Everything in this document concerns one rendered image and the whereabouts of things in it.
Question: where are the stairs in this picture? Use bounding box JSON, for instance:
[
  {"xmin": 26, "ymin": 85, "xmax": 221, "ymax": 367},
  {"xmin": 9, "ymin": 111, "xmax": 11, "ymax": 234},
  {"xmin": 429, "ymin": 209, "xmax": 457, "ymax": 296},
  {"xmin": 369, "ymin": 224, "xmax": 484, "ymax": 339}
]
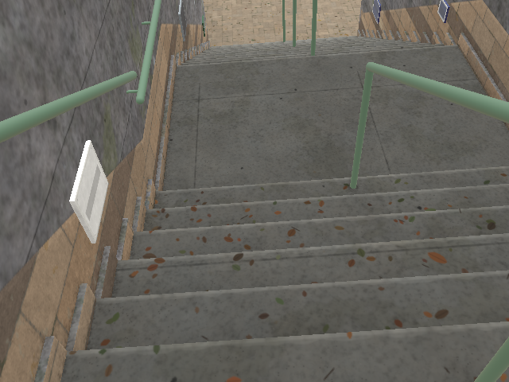
[
  {"xmin": 181, "ymin": 36, "xmax": 444, "ymax": 65},
  {"xmin": 60, "ymin": 166, "xmax": 509, "ymax": 382}
]

